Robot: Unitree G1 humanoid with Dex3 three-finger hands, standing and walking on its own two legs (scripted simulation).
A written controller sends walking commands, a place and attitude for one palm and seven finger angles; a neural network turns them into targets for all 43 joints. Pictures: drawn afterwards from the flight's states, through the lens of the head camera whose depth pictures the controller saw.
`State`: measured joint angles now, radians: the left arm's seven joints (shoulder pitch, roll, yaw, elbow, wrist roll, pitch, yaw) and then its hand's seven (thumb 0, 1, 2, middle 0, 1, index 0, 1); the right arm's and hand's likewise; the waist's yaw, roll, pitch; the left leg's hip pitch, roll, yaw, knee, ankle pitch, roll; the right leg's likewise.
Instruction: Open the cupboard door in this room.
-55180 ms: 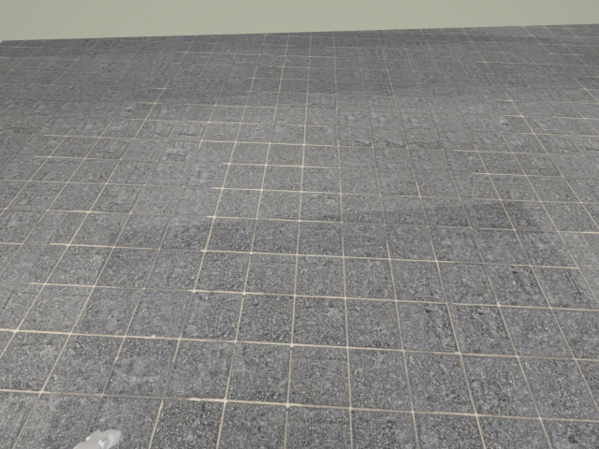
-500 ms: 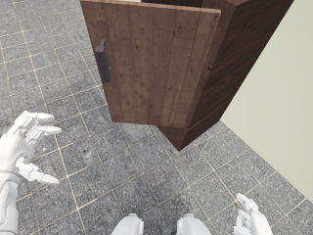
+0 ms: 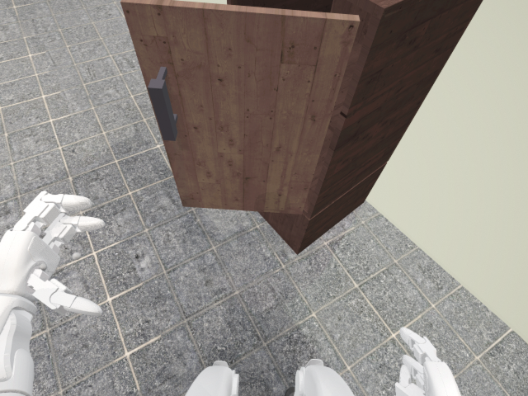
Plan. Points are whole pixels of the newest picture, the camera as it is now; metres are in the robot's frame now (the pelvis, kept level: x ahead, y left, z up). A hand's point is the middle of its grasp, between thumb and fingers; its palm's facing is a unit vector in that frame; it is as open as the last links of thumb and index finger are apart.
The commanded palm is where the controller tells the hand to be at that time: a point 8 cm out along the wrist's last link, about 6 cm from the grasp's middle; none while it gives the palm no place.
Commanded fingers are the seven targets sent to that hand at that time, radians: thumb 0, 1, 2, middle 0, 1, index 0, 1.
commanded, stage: move the hooked fingers beside the handle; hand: left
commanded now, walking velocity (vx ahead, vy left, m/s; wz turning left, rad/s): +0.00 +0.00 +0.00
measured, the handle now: (166, 104) +0.60 +0.22 +0.04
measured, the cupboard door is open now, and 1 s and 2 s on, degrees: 48 48 48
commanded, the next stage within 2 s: none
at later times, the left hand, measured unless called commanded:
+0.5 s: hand (90, 208) +0.36 +0.28 +0.05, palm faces +0.01 -1.00 -0.02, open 14.0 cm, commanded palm +0.34 +0.33 +0.05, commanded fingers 0.00 -0.50 0.30 -0.30 -1.20 -0.30 -1.20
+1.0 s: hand (111, 166) +0.44 +0.28 +0.05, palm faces +0.01 -1.00 -0.02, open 14.0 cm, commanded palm +0.42 +0.32 +0.04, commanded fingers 0.00 -0.50 0.30 -0.30 -1.20 -0.30 -1.20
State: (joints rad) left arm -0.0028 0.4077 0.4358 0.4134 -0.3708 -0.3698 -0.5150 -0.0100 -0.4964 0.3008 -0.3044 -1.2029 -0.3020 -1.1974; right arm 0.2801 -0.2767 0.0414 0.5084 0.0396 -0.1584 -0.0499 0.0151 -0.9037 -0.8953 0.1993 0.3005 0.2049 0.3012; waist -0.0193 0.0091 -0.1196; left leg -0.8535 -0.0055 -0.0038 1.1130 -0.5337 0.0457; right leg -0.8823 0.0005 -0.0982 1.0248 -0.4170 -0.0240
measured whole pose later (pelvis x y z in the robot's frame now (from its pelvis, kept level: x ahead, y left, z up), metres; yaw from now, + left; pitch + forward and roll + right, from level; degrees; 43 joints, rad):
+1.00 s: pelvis +0.00 +0.01 -0.01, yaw -2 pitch +22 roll -4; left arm -0.62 0.58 0.51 0.98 -0.20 -0.41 -0.48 -0.01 -0.50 0.30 -0.30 -1.20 -0.30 -1.20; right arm 0.35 -0.28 0.05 0.58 0.02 -0.01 -0.04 0.01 -0.90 -0.89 0.20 0.30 0.21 0.30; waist -0.11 0.01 -0.12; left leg -0.99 0.01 0.02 1.15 -0.54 0.06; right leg -1.02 0.01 -0.08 1.04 -0.40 -0.01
